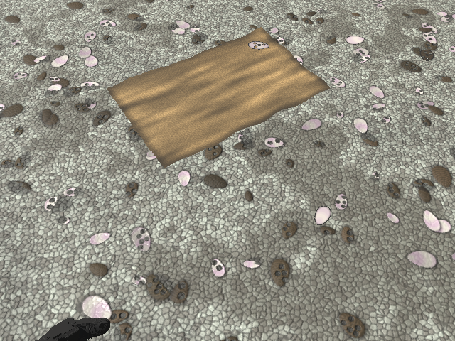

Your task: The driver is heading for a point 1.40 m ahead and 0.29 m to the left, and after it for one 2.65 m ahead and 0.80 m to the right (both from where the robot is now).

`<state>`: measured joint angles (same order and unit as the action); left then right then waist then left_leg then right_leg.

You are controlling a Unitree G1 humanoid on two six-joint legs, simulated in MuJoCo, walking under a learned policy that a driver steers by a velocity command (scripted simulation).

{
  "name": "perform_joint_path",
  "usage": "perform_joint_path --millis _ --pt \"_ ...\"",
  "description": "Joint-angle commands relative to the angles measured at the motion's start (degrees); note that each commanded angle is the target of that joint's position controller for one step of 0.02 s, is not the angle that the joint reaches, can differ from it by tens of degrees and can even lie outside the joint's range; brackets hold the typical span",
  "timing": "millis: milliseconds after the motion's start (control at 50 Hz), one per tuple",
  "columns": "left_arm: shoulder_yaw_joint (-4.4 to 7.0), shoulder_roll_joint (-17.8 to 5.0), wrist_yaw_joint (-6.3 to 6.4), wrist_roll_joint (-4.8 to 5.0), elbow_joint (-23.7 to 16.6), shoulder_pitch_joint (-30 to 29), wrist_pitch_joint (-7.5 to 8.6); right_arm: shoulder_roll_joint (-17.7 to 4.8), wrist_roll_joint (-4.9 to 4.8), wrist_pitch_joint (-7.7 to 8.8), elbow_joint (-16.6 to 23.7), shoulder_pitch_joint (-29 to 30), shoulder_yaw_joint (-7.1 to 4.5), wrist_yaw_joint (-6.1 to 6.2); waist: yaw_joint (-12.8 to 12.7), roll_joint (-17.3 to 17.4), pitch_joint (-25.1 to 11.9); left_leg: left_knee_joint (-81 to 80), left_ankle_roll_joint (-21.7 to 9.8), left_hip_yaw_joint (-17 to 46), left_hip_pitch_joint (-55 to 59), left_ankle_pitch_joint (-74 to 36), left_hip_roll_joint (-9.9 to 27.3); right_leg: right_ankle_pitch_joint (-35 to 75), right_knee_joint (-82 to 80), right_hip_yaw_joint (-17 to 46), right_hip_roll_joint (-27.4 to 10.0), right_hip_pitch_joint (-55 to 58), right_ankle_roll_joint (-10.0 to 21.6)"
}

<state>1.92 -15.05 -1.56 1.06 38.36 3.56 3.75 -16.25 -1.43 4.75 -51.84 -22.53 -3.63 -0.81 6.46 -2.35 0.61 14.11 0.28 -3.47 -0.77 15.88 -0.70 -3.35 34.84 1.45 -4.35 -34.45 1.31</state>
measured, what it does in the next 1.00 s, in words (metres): walks ahead, turning left: right foot, then left foot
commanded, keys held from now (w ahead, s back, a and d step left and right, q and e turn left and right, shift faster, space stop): w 0.08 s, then no key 0.28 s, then q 0.28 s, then w+q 0.36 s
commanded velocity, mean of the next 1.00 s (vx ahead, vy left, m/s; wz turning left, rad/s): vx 0.25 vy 0.00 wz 0.22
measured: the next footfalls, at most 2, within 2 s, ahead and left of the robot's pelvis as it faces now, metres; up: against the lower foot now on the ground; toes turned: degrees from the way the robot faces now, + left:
right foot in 0.08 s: +0.21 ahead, -0.13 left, +0.00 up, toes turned -2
left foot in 0.52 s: +0.31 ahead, +0.09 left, +0.00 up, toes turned +3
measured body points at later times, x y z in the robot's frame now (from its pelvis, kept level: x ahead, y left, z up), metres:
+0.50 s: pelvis +0.20 -0.03 +0.00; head +0.22 -0.03 +0.45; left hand +0.29 +0.24 -0.12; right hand +0.36 -0.29 -0.11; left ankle +0.28 +0.09 -0.73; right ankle +0.17 -0.13 -0.74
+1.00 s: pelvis +0.28 -0.05 +0.00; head +0.30 -0.07 +0.45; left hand +0.28 +0.26 -0.10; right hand +0.50 -0.27 -0.10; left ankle +0.28 +0.10 -0.68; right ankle +0.29 -0.16 -0.74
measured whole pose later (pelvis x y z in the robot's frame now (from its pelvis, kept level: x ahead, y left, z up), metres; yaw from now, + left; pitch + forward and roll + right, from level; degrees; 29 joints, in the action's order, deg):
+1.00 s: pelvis +0.28 -0.05 +0.00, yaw +17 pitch +3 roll +1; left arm 4.2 -15.9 1.2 -0.4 47.4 15.8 4.1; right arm -17.3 -1.1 0.4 -40.1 -12.7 -4.7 0.7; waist -1.6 2.1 -3.0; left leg 55.2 -1.1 5.5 -32.6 18.6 -2.7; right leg -15.4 24.1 -1.0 -0.7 -11.7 0.8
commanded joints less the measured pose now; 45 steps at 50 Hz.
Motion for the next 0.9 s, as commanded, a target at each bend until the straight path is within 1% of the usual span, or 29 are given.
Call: perform_joint_path --millis 20,40,60,80,100,120,140,160,180,200,260,320,420,480,500,520,540,560,580,600,620,640,660,700,720,800,860,880,900 --pt "1.35 -4.9 -0.52 0.2 -5.2 -3.5 1.07 -10.7 -0.5 -0.1 2.6 1.7 -2.13 0.33 -3.7 8.1 1.5 -1.7 -9.3 8.6 -1.1 -20.0 15.9 -1.8 -3.8 -1.7 1.7 4.9 1.9" --pt "1.97 -5.9 -0.47 -0.04 -4.5 -0.3 1.13 -11.1 -0.58 -0.43 2.5 2.5 -2.14 0.48 -6.1 8.0 -0.1 2.4 -8.3 7.3 -1.1 -26.8 15.3 -1.9 -6.0 -3.0 3.0 10.4 3.0" --pt "3.24 -8.0 -0.16 -0.4 -2.3 6.4 1.03 -10.3 -0.51 -0.63 2.4 2.2 -1.76 0.62 -9.4 6.9 -4.3 10.8 -6.9 4.7 -2.5 -34.5 12.8 -1.9 -7.4 -4.2 4.6 20.5 4.4" --pt "4.65 -11.3 0.46 -0.76 -0.1 16.0 0.82 -8.2 0.39 -0.49 3.3 2.4 -0.78 0.79 -13.6 4.3 -10.8 24.3 -4.7 2.1 -10.5 -29.7 10.1 -1.2 -5.8 1.0 -0.3 35.3 7.0" --pt "5.91 -17.9 0.97 -2.03 0.3 21.2 0.29 -2.6 1.52 0.55 5.4 -2.0 1.19 0.61 -12.6 -9.6 -18.3 47.6 0.0 -0.9 -32.8 -6.1 1.4 -1.7 -8.3 25.7 -15.8 55.4 15.5" --pt "4.93 -14.7 0.79 -1.53 0.6 22.1 0.11 -4.3 1.2 1.61 4.4 -2.3 0.93 0.51 -12.7 -11.5 -22.5 56.7 0.2 7.2 -39.1 18.0 -0.4 3.3 -14.9 38.7 -19.6 55.5 18.3" --pt "3.72 -11.8 0.54 -1.41 0.2 17.9 0.28 -8.5 -0.19 1.8 5.2 1.0 -0.36 0.35 -11.7 -7.2 -14.5 60.4 0.0 8.2 -42.3 16.1 2.7 11.1 -14.1 29.4 -17.7 48.5 16.2" --pt "3.01 -9.5 0.29 -1.25 -0.3 13.8 0.4 -8.2 -0.15 1.48 5.5 3.6 -0.25 0.53 -9.9 -4.2 -10.1 58.7 0.1 6.7 -41.0 12.5 4.9 20.1 -13.7 20.5 -14.9 41.0 14.7" --pt "2.42 -7.3 -0.12 -1.18 -0.3 10.2 0.51 -7.5 0.71 0.81 5.4 4.7 -0.34 0.88 -8.0 -1.5 -6.9 55.0 0.5 6.0 -39.0 9.8 6.4 24.7 -14.7 14.6 -11.8 34.4 13.3" --pt "2.19 -6.3 -0.33 -1.31 -0.3 7.9 0.75 -6.9 1.05 -0.19 5.1 4.0 -0.55 1.18 -6.0 -2.5 -5.8 51.8 0.8 6.3 -34.9 7.7 7.7 26.6 -16.4 11.0 -10.0 29.1 12.2" --pt "2.39 -6.7 -0.08 -2.17 1.2 5.5 1.58 -3.9 1.43 -2.24 4.3 1.9 -0.08 1.61 -3.0 -3.0 -5.8 46.0 2.2 5.5 -27.2 1.3 6.7 33.4 -19.5 4.9 -8.1 21.1 13.0" --pt "2.41 -7.1 1.0 -2.01 2.9 5.0 1.18 -2.1 2.0 -2.33 5.4 6.7 0.72 1.63 -3.7 -3.0 -5.5 33.2 2.2 5.1 -24.5 -6.8 6.4 33.2 -19.7 0.4 -6.2 20.0 11.7" --pt "2.59 -8.4 1.63 -2.02 6.7 7.8 0.04 -3.8 1.32 -2.72 6.8 12.6 0.48 0.95 -6.5 -2.8 -5.4 23.0 1.0 5.2 -21.9 -11.5 4.8 25.0 -18.8 0.6 -8.3 24.6 11.0" --pt "3.46 -10.4 2.68 -0.8 7.7 7.5 -1.46 -5.7 1.51 -3.1 9.1 15.1 -0.35 0.43 -6.5 -2.6 -3.5 19.6 -1.2 3.7 -23.8 -6.2 3.5 18.9 -14.2 1.7 -10.0 27.8 10.1" --pt "3.56 -10.3 3.18 -0.26 7.9 7.8 -2.01 -5.8 1.57 -3.17 9.4 14.7 -0.58 0.25 -6.1 -2.1 -3.2 16.1 -2.3 3.1 -22.3 -8.4 3.0 16.3 -11.6 1.6 -9.4 28.1 8.8" --pt "3.58 -9.7 3.6 -0.22 8.5 10.3 -2.31 -7.2 1.75 -3.19 9.8 14.2 -1.14 0.28 -6.3 0.1 -3.6 12.7 -3.8 5.0 -19.3 -17.7 3.7 12.5 -8.0 0.7 -7.5 27.7 6.4" --pt "3.36 -8.3 3.92 -1.5 8.1 12.3 -2.08 -10.8 1.99 -3.28 10.0 12.4 -2.24 0.68 -7.7 6.8 -6.3 13.6 -6.4 11.1 -12.8 -36.7 8.2 6.1 0.2 -3.5 -2.7 24.1 3.2" --pt "2.8 -6.1 4.2 -2.19 7.0 12.9 -1.87 -13.5 2.04 -3.81 10.0 10.6 -3.13 1.03 -8.1 16.3 -8.0 11.7 -15.1 23.4 -4.4 -45.0 15.7 -11.3 11.3 -8.4 6.1 11.9 -1.7" --pt "2.34 -5.9 4.14 -2.51 5.4 7.3 -2.28 -10.3 1.94 -3.96 9.4 5.2 -2.48 1.04 -2.8 17.6 -10.7 7.7 -20.8 32.3 1.4 -43.1 20.8 -35.3 22.2 -2.9 9.0 3.1 -3.1" --pt "2.69 -6.6 3.77 -1.46 4.9 6.9 -2.66 -9.8 2.12 -3.5 9.6 5.5 -2.09 1.06 -3.4 13.8 -11.8 6.8 -20.1 31.9 1.0 -36.2 20.1 -36.2 29.4 2.1 7.2 0.6 -2.8" --pt "2.92 -6.7 3.81 -0.66 5.3 6.6 -3.25 -9.9 1.85 -3.19 10.8 9.0 -2.37 1.21 -4.7 10.1 -10.2 6.9 -17.9 28.7 -1.5 -32.1 17.9 -32.7 32.1 3.1 5.8 -0.9 -3.0" --pt "3.25 -7.4 4.05 -0.85 5.4 6.5 -3.72 -9.8 1.17 -3.3 11.8 12.1 -2.48 1.44 -5.8 7.6 -8.1 6.0 -15.9 26.2 -5.0 -28.5 16.3 -29.0 30.3 3.3 4.8 -1.4 -3.4" --pt "3.54 -7.9 4.23 -1.17 5.4 6.6 -3.85 -9.0 0.61 -3.61 12.2 13.4 -2.36 1.84 -6.7 7.1 -8.7 4.5 -14.1 24.8 -7.4 -17.6 14.3 -25.1 26.2 3.3 3.5 0.5 -3.4" --pt "3.09 -6.0 3.87 -0.95 4.7 4.9 -3.4 -9.0 0.56 -4.56 12.6 13.7 -2.6 2.22 -6.5 10.4 -7.4 0.5 -12.9 24.2 -12.0 2.9 10.6 -21.1 17.9 0.7 4.9 4.1 -3.8" --pt "2.99 -5.7 3.59 -0.71 4.4 4.3 -2.95 -9.2 0.67 -4.7 12.9 13.6 -2.74 2.57 -6.3 12.1 -7.1 -0.7 -13.0 25.0 -13.2 7.8 10.1 -20.5 14.3 0.4 5.4 5.8 -3.8" --pt "3.0 -6.1 2.25 -0.24 4.2 4.3 -0.69 -10.5 0.42 -4.65 13.7 13.2 -3.33 3.12 -6.5 12.7 -6.9 -0.8 -12.4 26.4 -17.8 12.2 9.2 -16.9 1.0 -0.1 6.9 15.5 -2.9" --pt "3.69 -6.7 1.96 0.06 6.4 10.3 0.36 -8.6 0.11 -5.18 14.7 14.4 -2.77 3.11 -10.4 10.3 -5.5 3.0 -8.8 25.8 -25.9 17.2 5.4 -10.0 -11.3 -1.0 5.8 28.6 -0.7" --pt "4.5 -9.3 2.52 -0.41 7.7 16.1 0.47 -5.9 0.14 -5.04 15.7 15.7 -2.0 2.94 -12.7 6.1 -6.0 11.9 -5.3 22.4 -35.0 18.9 2.2 -14.8 -14.6 5.3 -1.6 37.6 1.6" --pt "5.42 -13.9 2.89 -1.71 8.0 19.0 0.19 -0.7 -0.21 -4.46 17.3 15.3 -0.79 2.46 -12.1 -7.8 -6.3 30.0 -2.5 11.4 -45.4 16.6 -4.8 -31.3 -21.3 23.7 -15.0 41.7 6.6"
